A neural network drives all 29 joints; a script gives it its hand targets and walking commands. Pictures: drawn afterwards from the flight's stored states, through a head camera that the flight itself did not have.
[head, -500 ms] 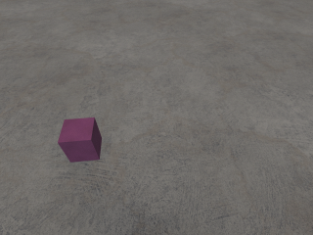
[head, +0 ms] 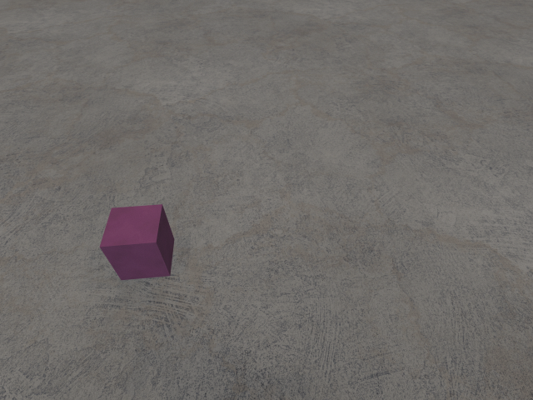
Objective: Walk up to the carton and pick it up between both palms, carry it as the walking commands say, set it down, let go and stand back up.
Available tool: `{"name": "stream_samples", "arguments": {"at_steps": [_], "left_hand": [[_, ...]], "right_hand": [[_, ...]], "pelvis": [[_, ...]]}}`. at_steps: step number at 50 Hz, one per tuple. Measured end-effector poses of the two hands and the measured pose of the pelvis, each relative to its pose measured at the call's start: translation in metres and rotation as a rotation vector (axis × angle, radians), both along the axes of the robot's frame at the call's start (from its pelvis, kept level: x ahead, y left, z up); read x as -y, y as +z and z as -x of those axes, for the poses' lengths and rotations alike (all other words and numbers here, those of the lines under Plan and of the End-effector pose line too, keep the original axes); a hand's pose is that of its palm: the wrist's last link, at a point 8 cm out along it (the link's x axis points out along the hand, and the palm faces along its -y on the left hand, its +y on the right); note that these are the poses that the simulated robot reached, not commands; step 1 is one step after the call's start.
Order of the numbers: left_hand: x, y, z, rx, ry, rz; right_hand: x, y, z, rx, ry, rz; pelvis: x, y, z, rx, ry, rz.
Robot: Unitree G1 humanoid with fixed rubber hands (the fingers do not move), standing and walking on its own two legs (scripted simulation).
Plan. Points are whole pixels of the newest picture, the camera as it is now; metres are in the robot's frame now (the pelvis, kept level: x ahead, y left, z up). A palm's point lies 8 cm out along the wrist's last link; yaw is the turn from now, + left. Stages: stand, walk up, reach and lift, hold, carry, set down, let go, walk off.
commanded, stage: stand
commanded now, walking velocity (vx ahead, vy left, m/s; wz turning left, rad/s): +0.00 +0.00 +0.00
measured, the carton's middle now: (141, 242) +0.85 +0.57 -0.66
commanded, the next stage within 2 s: walk up in 0.34 s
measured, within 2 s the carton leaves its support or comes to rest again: neither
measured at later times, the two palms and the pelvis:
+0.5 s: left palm out of the picture +0.08 +0.29 -0.11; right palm out of the picture +0.08 -0.30 -0.12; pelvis +0.00 +0.00 +0.00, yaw +0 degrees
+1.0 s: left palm out of the picture +0.05 +0.42 -0.12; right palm (396, 366) +0.23 -0.21 -0.13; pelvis +0.08 +0.07 -0.03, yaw +22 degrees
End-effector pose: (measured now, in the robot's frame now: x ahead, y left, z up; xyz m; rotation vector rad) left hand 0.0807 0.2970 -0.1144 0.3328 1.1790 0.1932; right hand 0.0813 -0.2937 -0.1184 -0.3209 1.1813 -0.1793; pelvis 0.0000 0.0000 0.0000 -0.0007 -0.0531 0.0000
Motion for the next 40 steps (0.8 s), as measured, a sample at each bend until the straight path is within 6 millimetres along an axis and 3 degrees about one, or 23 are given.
{"name": "stream_samples", "arguments": {"at_steps": [27, 32, 36, 40], "left_hand": [[0.002, 0.0, -0.001, -0.001, 0.021, 0.008], [-0.027, 0.009, 0.006, 0.132, 0.091, -0.041], [-0.067, 0.012, 0.026, 0.141, 0.15, -0.098], [-0.111, 0.001, 0.04, 0.111, 0.194, -0.141]], "right_hand": [[0.004, -0.001, -0.001, -0.023, -0.002, -0.004], [0.006, 0.003, -0.021, -0.056, 0.104, -0.002], [-0.003, 0.01, -0.054, -0.042, 0.169, 0.007], [-0.023, 0.009, -0.091, -0.004, 0.224, 0.035]], "pelvis": [[0.001, 0.0, -0.004, -0.009, 0.015, 0.003], [-0.007, -0.007, -0.006, -0.015, 0.123, 0.033], [-0.022, -0.012, -0.016, -0.002, 0.2, 0.042], [-0.048, -0.027, -0.033, 0.003, 0.246, 0.03]]}}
